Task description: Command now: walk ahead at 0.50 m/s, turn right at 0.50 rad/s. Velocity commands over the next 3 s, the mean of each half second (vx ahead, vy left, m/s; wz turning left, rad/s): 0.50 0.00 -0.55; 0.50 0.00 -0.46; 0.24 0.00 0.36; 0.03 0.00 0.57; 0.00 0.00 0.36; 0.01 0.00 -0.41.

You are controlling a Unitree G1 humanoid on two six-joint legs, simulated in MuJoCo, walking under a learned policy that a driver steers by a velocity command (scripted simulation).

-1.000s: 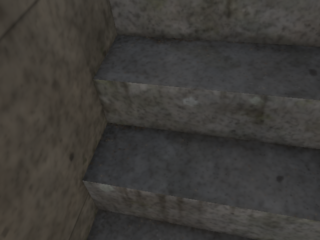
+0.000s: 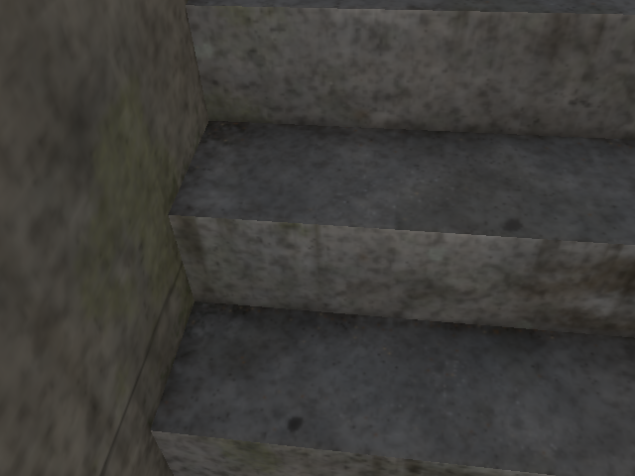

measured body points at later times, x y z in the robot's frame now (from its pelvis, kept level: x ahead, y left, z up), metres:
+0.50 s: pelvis +0.24 +0.02 +0.21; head +0.21 +0.03 +0.66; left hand +0.51 +0.19 +0.14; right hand +0.17 -0.22 +0.06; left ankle +0.26 +0.16 -0.50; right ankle +0.23 -0.11 -0.21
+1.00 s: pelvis +0.46 -0.15 +0.41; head +0.46 -0.15 +0.86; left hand +0.50 +0.08 +0.25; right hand +0.47 -0.41 +0.29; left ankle +0.56 -0.03 +0.06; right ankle +0.46 -0.21 -0.29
